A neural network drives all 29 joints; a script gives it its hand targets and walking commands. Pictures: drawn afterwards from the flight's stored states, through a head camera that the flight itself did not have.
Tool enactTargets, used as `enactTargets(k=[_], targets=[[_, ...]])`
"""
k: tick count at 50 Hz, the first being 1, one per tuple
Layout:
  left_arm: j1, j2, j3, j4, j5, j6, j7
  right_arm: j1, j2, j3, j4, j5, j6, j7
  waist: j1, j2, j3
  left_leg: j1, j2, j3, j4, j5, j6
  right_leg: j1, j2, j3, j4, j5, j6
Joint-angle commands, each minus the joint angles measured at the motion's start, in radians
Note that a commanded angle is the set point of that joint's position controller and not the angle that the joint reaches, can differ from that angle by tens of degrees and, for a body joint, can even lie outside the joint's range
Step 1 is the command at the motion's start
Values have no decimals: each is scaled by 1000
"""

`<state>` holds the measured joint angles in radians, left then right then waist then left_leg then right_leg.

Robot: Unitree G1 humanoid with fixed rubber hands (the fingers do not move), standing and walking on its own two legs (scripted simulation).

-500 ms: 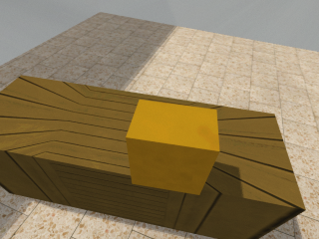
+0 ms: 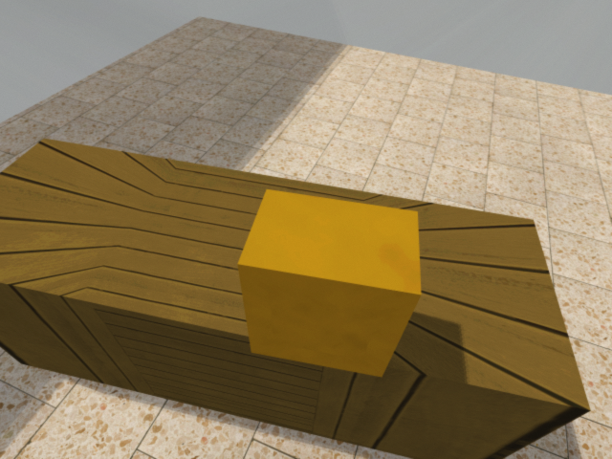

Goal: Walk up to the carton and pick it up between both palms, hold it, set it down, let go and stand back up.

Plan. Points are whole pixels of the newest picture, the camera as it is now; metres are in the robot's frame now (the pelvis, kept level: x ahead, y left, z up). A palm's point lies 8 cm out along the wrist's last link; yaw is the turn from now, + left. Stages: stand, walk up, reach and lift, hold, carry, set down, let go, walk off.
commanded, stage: stand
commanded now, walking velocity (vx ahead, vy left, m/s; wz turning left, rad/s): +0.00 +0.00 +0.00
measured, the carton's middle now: (327, 288) +0.42 -0.04 -0.08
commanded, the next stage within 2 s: none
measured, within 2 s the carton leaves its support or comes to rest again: neither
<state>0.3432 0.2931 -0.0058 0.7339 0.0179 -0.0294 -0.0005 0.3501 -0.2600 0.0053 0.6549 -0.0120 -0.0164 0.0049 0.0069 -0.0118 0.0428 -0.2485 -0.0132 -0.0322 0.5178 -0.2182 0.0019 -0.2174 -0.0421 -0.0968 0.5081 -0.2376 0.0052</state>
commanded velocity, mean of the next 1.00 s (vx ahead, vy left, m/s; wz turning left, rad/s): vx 0.00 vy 0.00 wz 0.00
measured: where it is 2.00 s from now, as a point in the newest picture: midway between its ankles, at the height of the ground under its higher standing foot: outside the picture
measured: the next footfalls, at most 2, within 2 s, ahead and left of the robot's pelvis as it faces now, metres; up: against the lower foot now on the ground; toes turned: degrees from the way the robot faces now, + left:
none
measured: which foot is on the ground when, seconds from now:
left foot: down 0.00-1.00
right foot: down 0.00-1.00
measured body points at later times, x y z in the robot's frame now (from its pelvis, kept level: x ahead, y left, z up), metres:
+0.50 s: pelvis +0.01 -0.01 +0.00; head +0.01 +0.00 +0.45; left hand +0.09 +0.26 -0.11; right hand +0.13 -0.27 -0.10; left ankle +0.04 +0.12 -0.74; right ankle +0.03 -0.12 -0.74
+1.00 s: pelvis +0.01 -0.02 +0.00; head +0.01 -0.01 +0.45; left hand +0.09 +0.26 -0.11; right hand +0.14 -0.27 -0.09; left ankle +0.04 +0.12 -0.74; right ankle +0.03 -0.12 -0.74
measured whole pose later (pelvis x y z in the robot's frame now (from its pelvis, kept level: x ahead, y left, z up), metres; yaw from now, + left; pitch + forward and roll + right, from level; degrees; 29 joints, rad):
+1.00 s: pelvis +0.01 -0.02 +0.00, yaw +2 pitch -3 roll +0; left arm 0.32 0.32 0.00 0.69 0.01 -0.02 -0.01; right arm 0.31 -0.28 0.01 0.62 -0.01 0.00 0.00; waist 0.02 -0.01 0.05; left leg -0.22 -0.01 -0.07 0.50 -0.22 -0.02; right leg -0.18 -0.03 -0.14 0.50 -0.26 -0.02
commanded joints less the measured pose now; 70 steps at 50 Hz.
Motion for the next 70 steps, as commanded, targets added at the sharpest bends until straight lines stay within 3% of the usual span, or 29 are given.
enactTargets(k=[1,29,70], targets=[[19,120,35,-67,-2,-14,4,10,-130,-38,-77,0,-16,-5,1,21,19,-60,88,-112,-113,-31,3,14,-79,132,-108,-58,0],[-10,141,41,-100,-6,-7,1,-34,-141,-36,-102,-2,-9,-11,8,20,1,-24,96,-121,-102,56,0,50,-94,120,-118,2,-9],[-5,159,44,-122,-6,2,-3,-39,-153,-38,-122,-2,-2,-8,17,23,11,-46,89,-141,-96,14,-2,43,-103,105,-119,-58,-18]])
